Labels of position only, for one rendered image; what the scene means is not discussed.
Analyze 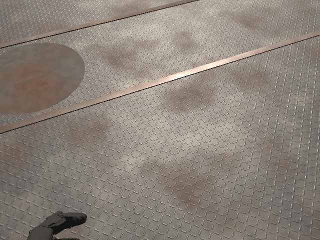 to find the robot left hand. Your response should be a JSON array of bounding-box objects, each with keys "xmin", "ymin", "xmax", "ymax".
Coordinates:
[{"xmin": 27, "ymin": 211, "xmax": 87, "ymax": 240}]

